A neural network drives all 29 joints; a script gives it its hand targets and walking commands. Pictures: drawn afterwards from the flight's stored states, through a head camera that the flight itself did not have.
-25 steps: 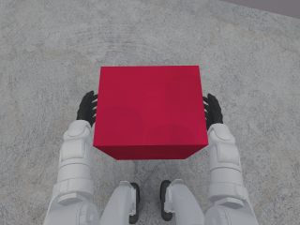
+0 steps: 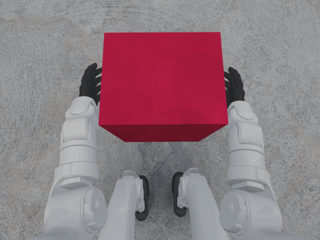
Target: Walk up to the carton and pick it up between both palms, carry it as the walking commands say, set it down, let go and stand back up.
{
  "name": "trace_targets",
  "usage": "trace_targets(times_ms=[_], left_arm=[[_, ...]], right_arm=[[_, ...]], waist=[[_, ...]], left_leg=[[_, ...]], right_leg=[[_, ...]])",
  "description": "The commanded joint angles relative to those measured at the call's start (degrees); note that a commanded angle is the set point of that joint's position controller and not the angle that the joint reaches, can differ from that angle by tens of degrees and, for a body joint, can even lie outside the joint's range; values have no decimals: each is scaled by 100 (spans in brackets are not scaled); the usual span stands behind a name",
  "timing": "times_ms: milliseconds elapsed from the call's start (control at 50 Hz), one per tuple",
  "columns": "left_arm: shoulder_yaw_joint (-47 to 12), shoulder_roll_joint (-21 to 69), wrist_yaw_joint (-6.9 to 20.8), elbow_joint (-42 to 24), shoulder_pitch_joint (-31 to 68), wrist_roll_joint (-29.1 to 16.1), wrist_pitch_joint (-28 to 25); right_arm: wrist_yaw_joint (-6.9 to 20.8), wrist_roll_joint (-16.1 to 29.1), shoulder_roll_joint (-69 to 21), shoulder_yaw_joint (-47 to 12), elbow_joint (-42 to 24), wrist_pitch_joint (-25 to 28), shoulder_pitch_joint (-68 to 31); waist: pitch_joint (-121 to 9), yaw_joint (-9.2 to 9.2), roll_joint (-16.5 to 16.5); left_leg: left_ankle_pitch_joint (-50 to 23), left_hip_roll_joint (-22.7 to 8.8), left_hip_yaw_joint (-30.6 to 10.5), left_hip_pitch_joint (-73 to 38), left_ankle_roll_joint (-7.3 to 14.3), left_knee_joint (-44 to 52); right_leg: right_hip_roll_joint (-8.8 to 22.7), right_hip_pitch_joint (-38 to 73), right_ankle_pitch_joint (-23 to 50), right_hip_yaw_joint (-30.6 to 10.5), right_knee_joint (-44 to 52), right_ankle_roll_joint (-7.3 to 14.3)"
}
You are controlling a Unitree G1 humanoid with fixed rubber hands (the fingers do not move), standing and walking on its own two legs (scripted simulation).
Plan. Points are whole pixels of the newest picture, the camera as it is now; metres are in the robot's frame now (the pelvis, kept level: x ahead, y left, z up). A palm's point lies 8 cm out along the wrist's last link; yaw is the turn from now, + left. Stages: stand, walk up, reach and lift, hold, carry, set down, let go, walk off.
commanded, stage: set down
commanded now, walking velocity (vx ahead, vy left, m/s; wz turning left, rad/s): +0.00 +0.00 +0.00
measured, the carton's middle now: (162, 99) +0.47 -0.01 -0.14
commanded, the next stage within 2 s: none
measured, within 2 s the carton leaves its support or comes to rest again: neither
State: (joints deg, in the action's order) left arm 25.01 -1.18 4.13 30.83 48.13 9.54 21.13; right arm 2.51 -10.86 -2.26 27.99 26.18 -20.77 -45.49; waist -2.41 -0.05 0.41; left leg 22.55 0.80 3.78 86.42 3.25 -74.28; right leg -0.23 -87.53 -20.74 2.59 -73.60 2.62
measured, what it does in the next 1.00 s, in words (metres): lowers itself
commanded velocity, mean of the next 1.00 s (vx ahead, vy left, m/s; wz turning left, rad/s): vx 0.00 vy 0.00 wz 0.00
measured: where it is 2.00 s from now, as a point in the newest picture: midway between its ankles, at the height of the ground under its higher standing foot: (160, 203)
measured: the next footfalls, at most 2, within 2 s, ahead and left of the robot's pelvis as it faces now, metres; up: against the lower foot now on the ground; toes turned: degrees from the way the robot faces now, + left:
none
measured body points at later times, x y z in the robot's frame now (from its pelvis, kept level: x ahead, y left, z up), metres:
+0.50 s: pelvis -0.01 +0.00 -0.07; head +0.28 -0.01 +0.27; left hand +0.50 +0.17 -0.15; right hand +0.49 -0.18 -0.16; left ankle +0.09 +0.09 -0.59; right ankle +0.10 -0.10 -0.59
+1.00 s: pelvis -0.05 +0.00 -0.14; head +0.33 -0.01 +0.10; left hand +0.52 +0.17 -0.27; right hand +0.51 -0.18 -0.28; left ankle +0.09 +0.09 -0.59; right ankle +0.10 -0.10 -0.59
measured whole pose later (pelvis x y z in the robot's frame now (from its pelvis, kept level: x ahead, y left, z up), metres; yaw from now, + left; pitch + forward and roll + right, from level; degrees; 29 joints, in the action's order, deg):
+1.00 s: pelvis -0.05 +0.00 -0.14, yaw +0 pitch +30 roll +0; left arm 20.3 -14.1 -1.4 28.9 78.2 0.6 25.8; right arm -3.9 -0.5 10.8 22.7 25.5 -25.5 -76.4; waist 30.4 -0.4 0.7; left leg 27.4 0.1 3.9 106.8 3.2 -104.1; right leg 0.1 -107.9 -25.2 3.5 -103.1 3.7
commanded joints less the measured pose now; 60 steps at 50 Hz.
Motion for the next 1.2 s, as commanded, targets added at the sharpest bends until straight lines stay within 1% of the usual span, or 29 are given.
trace_targets(times_ms=[0, 140, 340, 460, 600, 660, 700, 780, 840, 880, 900, 920, 940, 960, 980, 1020, 1060, 1100, 1140, 1180], left_arm=[[-3494, 5388, 1296, -142, 3723, -905, -70], [-3516, 5329, 1248, -116, 4076, -994, -11], [-3379, 5091, 1176, 45, 4531, -1077, -28], [-3325, 4920, 1142, 119, 4882, -1160, -28], [-3307, 4745, 1123, 147, 5384, -1263, -9], [-3339, 4665, 1106, 70, 5646, -1312, 2], [-3383, 4593, 1087, -33, 5868, -1352, 14], [-3476, 4347, 1030, -370, 6350, -1454, 61], [-3588, 4029, 955, -780, 6788, -1591, 116], [-3685, 3717, 890, -1134, 7115, -1739, 172], [-3833, 3617, 860, -1016, 7051, -1817, 239], [-4033, 3511, 816, -1411, 7102, -1992, 220], [-4054, 3351, 776, -1509, 7220, -2062, 238], [-4023, 3256, 741, -1557, 7449, -2097, 256], [-3964, 3236, 722, -1380, 7571, -2111, 273], [-3805, 3375, 735, -859, 7619, -2042, 273], [-3574, 3553, 809, -190, 7546, -1860, 245], [-3327, 3732, 927, 444, 7449, -1663, 203], [-3054, 3853, 1069, 917, 7362, -1502, 166], [-2830, 3916, 1177, 1135, 7297, -1411, 122]], right_arm=[[1350, 927, -5079, -3769, 91, 1, -3910], [1330, 1009, -4966, -3732, 141, -47, -4244], [1244, 1150, -4822, -3736, 212, -49, -4831], [1157, 1214, -4704, -3712, 274, -60, -5174], [1071, 1282, -4544, -3628, 313, -86, -5628], [1048, 1354, -4465, -3635, 226, -95, -5896], [1034, 1418, -4382, -3663, 139, -104, -6104], [994, 1634, -4111, -3800, -233, -145, -6691], [935, 1842, -3790, -3964, -584, -212, -7158], [856, 1988, -3575, -4105, -779, -299, -7399], [821, 2151, -3452, -4329, -677, -339, -7490], [760, 2288, -3418, -4556, -1229, -327, -7702], [711, 2325, -3276, -4588, -1370, -342, -7868], [658, 2352, -3211, -4548, -1411, -360, -8043], [607, 2366, -3211, -4452, -1192, -391, -8095], [553, 2201, -3307, -4116, -537, -401, -7959], [605, 2008, -3489, -3742, 229, -375, -7812], [728, 1821, -3705, -3420, 915, -348, -7640], [860, 1652, -3818, -3173, 1303, -314, -7579], [956, 1545, -3839, -3005, 1417, -261, -7592]], waist=[[-6614, -11, -3], [-6967, -56, 61], [-7191, -2, -72], [-7350, -15, -120], [-7571, -93, -76], [-7875, -112, -17], [-8189, -133, 12], [-9332, -89, 77], [-10642, -42, 34], [-11540, -8, -66], [-11277, 57, -59], [-11599, 67, -150], [-11567, 45, -219], [-11443, 41, -213], [-11146, 66, -156], [-10261, 18, -61], [-9189, 17, 13], [-8191, 15, 34], [-7426, 20, 10], [-7068, 24, -5]], left_leg=[[-1127, 605, -740, -2725, -146, 550], [-1272, 630, -680, -2450, -179, 132], [-1330, 678, -612, -1855, -179, -415], [-1251, 702, -573, -1521, -180, -732], [-1093, 715, -529, -1226, -185, -1093], [-1067, 717, -509, -1229, -186, -1267], [-1062, 711, -500, -1320, -184, -1394], [-1124, 698, -430, -1698, -194, -1676], [-1247, 680, -366, -2282, -225, -1914], [-1314, 667, -291, -2739, -251, -2056], [-1570, 643, -202, -2660, -275, -2235], [-1948, 657, -178, -2661, -280, -2362], [-1843, 656, -194, -2529, -269, -2378], [-1676, 669, -195, -2409, -245, -2385], [-1463, 685, -192, -2296, -217, -2398], [-967, 666, -241, -1833, -196, -2386], [-406, 617, -270, -1317, -159, -2356], [56, 571, -276, -830, -115, -2365], [313, 545, -275, -413, -72, -2428], [293, 544, -273, -222, -61, -2537]], right_leg=[[-738, 3166, 1166, -494, 312, -209], [-775, 2735, 1293, -422, -99, -224], [-784, 2296, 1375, -358, -639, -276], [-776, 2132, 1351, -343, -942, -290], [-763, 1955, 1261, -320, -1274, -279], [-758, 1952, 1249, -310, -1426, -264], [-756, 1979, 1230, -301, -1524, -243], [-749, 2393, 1270, -304, -1731, -200], [-753, 3072, 1380, -303, -1931, -168], [-755, 3835, 1525, -334, -2055, -157], [-722, 3902, 1873, -331, -2218, -154], [-729, 4213, 2423, -339, -2373, -185], [-718, 4193, 2321, -331, -2417, -206], [-712, 4043, 2079, -320, -2431, -222], [-691, 3840, 1823, -337, -2441, -211], [-662, 3284, 1331, -377, -2443, -135], [-652, 2634, 788, -382, -2443, -79], [-636, 2052, 305, -377, -2460, -44], [-604, 1636, 4, -355, -2527, -38], [-589, 1431, -5, -300, -2657, -53]])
